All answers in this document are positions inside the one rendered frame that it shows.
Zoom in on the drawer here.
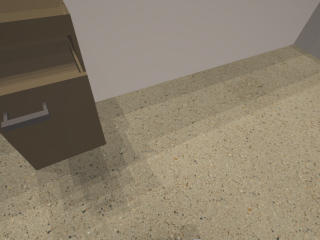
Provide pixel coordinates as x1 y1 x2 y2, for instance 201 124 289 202
0 38 96 133

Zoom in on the cabinet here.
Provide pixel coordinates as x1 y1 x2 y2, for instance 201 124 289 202
0 0 106 170

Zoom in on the handle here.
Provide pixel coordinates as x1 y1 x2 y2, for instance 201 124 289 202
1 102 52 132

